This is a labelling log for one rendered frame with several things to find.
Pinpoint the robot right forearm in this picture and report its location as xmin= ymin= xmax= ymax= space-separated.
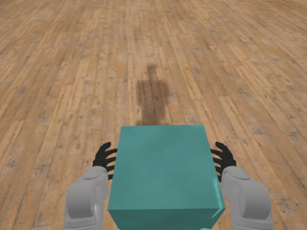
xmin=221 ymin=166 xmax=274 ymax=230

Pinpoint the carton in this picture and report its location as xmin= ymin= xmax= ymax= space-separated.
xmin=107 ymin=125 xmax=226 ymax=230

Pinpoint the left robot hand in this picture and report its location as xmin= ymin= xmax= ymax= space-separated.
xmin=92 ymin=142 xmax=118 ymax=180

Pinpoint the right robot hand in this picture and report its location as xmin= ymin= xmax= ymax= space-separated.
xmin=210 ymin=142 xmax=237 ymax=182

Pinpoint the robot left forearm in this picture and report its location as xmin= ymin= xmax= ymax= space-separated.
xmin=63 ymin=166 xmax=109 ymax=230

